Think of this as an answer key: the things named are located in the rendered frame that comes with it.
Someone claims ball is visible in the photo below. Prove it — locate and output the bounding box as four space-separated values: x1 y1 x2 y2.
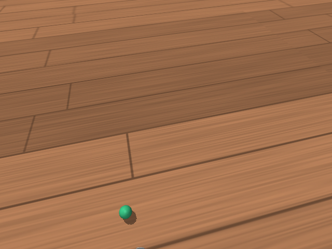
119 205 132 219

